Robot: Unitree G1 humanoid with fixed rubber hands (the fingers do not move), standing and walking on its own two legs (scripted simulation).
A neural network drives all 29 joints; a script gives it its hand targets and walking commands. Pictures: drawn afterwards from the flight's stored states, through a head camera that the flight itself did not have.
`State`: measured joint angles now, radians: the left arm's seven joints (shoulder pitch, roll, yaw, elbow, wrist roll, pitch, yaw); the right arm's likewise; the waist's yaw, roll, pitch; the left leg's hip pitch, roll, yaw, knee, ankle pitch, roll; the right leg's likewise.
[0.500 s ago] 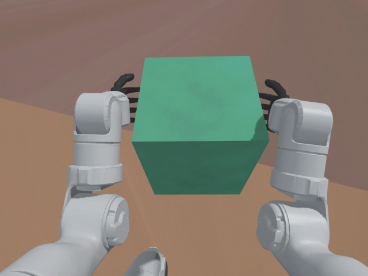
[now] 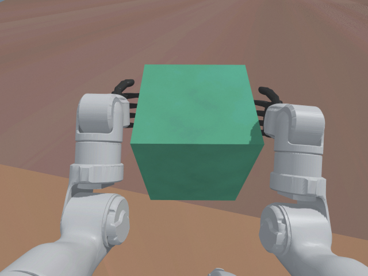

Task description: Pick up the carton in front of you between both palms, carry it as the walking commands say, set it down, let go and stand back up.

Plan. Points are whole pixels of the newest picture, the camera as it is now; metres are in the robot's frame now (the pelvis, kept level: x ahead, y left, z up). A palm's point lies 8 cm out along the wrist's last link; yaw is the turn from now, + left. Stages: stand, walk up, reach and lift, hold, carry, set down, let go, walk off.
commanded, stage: carry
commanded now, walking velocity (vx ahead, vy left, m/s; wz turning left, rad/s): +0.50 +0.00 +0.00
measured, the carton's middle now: (193, 138) +0.39 -0.01 +0.10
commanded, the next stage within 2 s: none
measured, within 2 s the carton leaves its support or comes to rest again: neither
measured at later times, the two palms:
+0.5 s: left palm (136, 32) +0.68 +0.16 +0.21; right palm (244, 40) +0.65 -0.14 +0.21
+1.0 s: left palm out of the picture +0.94 +0.17 +0.24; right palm out of the picture +0.97 -0.13 +0.25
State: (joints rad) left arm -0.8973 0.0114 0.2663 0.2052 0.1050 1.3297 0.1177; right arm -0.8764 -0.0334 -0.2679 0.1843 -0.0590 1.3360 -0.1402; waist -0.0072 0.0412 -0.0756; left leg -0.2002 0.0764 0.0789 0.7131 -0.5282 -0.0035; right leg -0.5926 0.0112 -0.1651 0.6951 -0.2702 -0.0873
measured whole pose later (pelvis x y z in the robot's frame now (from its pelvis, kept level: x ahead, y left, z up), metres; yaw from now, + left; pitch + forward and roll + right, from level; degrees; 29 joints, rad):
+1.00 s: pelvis +0.58 -0.01 +0.08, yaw +0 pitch +5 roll +0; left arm -0.85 0.02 0.22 0.14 0.04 1.36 0.17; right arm -0.89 -0.02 -0.29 0.14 -0.09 1.36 -0.14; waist 0.09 0.01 -0.01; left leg -0.64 0.02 0.01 1.19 -0.42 0.04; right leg -0.40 0.01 -0.12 0.57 -0.26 -0.07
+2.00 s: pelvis +1.16 +0.01 +0.09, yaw +0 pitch +2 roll +0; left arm -0.25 -0.15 0.13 -0.28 0.14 1.26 0.16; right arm -0.26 0.15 -0.12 -0.28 -0.15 1.19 -0.11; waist 0.01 0.00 -0.11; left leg -0.36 0.04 0.16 0.44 -0.08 0.02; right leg -0.18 -0.05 -0.18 0.49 -0.33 -0.01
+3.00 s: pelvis +1.17 +0.01 +0.09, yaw -3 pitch +1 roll +0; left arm -0.23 -0.14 0.16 0.18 0.27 0.85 0.04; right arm -0.22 0.14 -0.17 0.19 -0.26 0.81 -0.03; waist 0.00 0.00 -0.14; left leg -0.37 0.07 0.19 0.53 -0.17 0.04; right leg -0.19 -0.05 -0.16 0.54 -0.37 -0.01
